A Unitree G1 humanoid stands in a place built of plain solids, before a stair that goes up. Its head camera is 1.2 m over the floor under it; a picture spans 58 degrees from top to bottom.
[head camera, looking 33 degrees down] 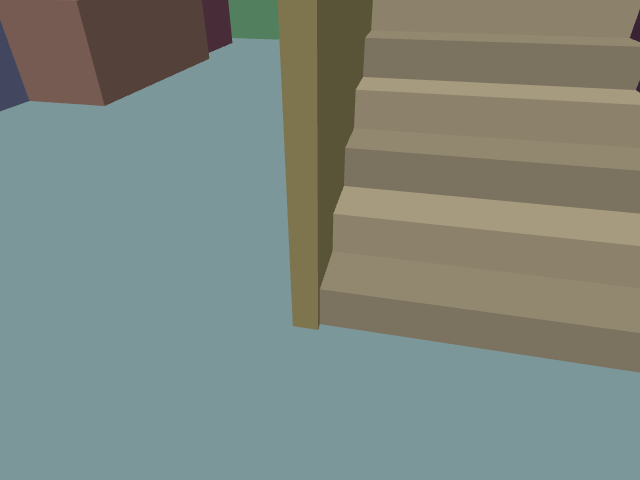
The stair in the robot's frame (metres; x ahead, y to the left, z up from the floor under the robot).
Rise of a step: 0.18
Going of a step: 0.26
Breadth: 1.23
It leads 12 degrees to the right of straight ahead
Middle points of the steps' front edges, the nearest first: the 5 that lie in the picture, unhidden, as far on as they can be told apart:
1.11 -0.60 0.18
1.36 -0.65 0.36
1.61 -0.70 0.53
1.86 -0.76 0.71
2.11 -0.81 0.89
